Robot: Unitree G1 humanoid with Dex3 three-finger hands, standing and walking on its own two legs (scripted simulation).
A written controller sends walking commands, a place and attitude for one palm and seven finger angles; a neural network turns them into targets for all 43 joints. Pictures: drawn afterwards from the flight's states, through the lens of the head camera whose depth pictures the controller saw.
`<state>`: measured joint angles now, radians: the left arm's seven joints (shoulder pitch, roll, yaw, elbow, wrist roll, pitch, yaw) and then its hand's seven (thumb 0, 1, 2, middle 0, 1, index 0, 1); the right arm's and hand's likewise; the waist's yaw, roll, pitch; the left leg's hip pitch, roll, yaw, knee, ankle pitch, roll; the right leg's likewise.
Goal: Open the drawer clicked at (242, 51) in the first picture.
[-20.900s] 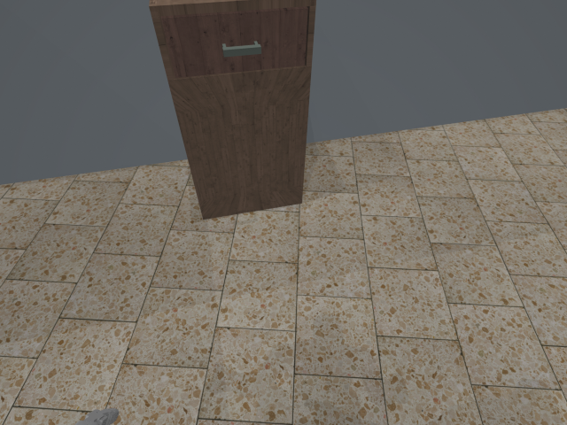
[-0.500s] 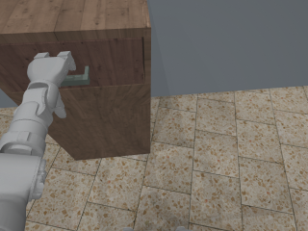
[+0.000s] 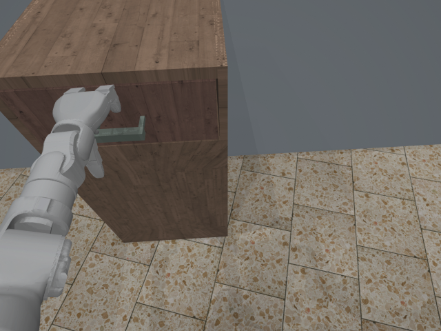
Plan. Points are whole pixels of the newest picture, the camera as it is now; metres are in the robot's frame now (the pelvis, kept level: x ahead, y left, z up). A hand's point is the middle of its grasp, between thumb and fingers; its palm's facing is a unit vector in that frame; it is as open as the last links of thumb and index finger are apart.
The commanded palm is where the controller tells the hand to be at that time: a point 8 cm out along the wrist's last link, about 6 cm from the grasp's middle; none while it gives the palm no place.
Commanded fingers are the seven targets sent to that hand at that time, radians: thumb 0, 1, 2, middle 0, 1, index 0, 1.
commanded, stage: re-aim the fingers above the handle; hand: left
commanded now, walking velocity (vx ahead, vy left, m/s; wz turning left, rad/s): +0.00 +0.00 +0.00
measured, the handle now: (118, 128) +0.53 +0.23 +0.04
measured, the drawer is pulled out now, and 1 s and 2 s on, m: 0.00 0.00 0.00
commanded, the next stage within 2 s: none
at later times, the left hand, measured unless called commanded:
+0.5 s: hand (105, 134) +0.46 +0.22 +0.09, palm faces -0.09 -0.02 -1.00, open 13.8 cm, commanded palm +0.44 +0.23 +0.15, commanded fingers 0.00 -0.50 0.30 -0.30 -1.20 -0.30 -1.20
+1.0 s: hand (116, 134) +0.46 +0.20 +0.09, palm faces -0.07 -0.05 -1.00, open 13.8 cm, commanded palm +0.45 +0.23 +0.15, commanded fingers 0.00 -0.50 0.30 -0.30 -1.20 -0.30 -1.20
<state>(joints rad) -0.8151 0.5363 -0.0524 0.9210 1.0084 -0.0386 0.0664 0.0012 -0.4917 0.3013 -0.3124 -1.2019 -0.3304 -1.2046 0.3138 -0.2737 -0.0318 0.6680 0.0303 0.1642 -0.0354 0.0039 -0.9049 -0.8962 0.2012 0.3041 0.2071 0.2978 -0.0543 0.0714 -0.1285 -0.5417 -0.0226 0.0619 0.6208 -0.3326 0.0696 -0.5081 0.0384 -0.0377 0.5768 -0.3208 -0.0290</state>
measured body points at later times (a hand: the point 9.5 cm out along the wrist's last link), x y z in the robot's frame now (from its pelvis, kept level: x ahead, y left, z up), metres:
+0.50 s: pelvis -0.01 -0.01 +0.00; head +0.05 -0.03 +0.45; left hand +0.46 +0.22 +0.15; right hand +0.02 -0.28 -0.14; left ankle -0.03 +0.07 -0.72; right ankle -0.03 -0.10 -0.72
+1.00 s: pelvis -0.01 -0.01 +0.00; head +0.05 -0.01 +0.44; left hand +0.46 +0.20 +0.14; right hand +0.03 -0.29 -0.13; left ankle -0.03 +0.07 -0.72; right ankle -0.03 -0.10 -0.72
